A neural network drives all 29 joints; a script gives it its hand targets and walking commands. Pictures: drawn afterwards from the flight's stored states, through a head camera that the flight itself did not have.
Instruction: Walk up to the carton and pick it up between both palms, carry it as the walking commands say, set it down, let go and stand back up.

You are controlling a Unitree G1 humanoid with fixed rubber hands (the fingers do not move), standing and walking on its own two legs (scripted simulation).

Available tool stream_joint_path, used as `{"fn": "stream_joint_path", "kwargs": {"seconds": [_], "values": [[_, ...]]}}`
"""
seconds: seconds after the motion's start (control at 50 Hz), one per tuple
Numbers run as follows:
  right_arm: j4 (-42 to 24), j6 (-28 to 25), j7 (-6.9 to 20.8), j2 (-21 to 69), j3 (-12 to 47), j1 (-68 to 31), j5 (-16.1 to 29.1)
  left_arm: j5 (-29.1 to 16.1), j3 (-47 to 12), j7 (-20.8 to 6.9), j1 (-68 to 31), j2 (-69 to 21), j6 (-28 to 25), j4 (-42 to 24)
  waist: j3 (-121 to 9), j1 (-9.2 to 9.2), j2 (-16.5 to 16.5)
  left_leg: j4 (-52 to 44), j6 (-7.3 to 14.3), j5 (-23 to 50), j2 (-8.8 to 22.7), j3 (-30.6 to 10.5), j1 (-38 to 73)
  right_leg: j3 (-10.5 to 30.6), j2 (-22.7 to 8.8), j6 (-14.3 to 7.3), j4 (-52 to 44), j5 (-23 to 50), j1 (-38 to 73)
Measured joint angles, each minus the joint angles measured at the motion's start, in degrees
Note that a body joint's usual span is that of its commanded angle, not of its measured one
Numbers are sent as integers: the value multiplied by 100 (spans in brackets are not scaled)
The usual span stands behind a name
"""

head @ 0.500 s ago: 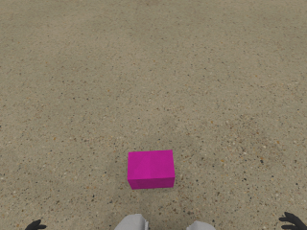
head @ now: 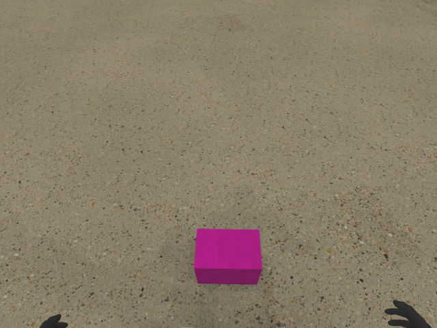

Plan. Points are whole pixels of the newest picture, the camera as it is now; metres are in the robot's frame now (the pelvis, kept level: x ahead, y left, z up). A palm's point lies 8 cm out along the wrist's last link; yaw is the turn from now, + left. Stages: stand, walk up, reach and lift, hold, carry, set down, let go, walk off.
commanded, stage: walk up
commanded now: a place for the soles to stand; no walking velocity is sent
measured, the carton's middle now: (227, 257) +0.47 -0.01 -0.65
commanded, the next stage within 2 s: reach and lift in 1.24 s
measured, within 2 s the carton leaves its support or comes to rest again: neither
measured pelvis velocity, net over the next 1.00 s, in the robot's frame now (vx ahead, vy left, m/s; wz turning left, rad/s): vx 0.03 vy -0.04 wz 0.00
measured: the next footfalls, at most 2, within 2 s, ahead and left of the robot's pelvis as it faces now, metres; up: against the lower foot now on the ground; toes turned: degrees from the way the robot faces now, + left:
none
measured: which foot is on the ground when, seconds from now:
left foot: down 0.00-1.00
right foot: down 0.00-1.00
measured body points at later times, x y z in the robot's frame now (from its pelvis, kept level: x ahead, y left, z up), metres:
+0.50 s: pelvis +0.03 -0.02 +0.02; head +0.05 -0.01 +0.47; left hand +0.14 +0.30 -0.10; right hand +0.17 -0.36 -0.07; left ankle +0.02 +0.11 -0.72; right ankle +0.00 -0.15 -0.72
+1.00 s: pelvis +0.03 -0.04 +0.03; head +0.05 -0.04 +0.47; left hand +0.14 +0.29 -0.09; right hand +0.14 -0.36 -0.09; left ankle +0.02 +0.11 -0.72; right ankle +0.00 -0.15 -0.72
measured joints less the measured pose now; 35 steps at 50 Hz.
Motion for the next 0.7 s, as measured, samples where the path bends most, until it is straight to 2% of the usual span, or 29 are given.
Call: {"fn": "stream_joint_path", "kwargs": {"seconds": [0.04, 0.08, 0.1, 0.2, 0.26, 0.32, 0.52, 0.7], "values": [[87, 8, -17, 12, 47, 0, 27, 1, -8, -11, -66, -54, -44, 77, 27, -28, 64, -131, -6, 61, 25, -53, 39, 35, 99, -24, -371, 479, 133], [168, 10, -29, 53, 84, -30, 64, 49, -14, -35, -80, -76, -91, 138, 32, -1, 97, -235, -31, 115, 54, -51, 77, 48, 126, 128, -668, 881, 236], [229, -33, -47, 94, 105, -41, 85, 72, -12, -78, -79, -70, -62, 170, 12, 11, 84, -304, -38, 136, 59, -44, 111, 52, 130, 159, -742, 885, 268], [489, -259, -146, 242, 218, -100, 70, 52, 1, -245, -177, -31, 104, 409, -75, 92, -70, -684, -58, 242, 105, 11, 298, 107, 186, -13, -994, 868, 369], [609, -316, -173, 243, 260, -194, 89, 25, -19, -280, -240, -67, 97, 551, -81, 111, -106, -836, -127, 266, 195, -13, 429, 86, 264, 164, -1284, 1007, 557], [706, -348, -213, 179, 264, -351, 128, -3, -55, -294, -341, -145, 88, 642, -32, 106, -115, -909, -189, 268, 234, -47, 540, 49, 301, 190, -1374, 1004, 683], [954, -268, -283, 148, 211, -788, 133, -17, -94, -260, -660, -346, 178, 803, -4, 101, -59, -1073, -287, 261, 295, -107, 815, -15, 362, 84, -1431, 921, 923], [1159, -203, -295, 259, 202, -807, 84, 11, -52, -246, -762, -367, 245, 926, 9, 81, 7, -1362, -348, 394, 329, -117, 1006, -29, 395, 39, -1625, 1004, 1070]]}}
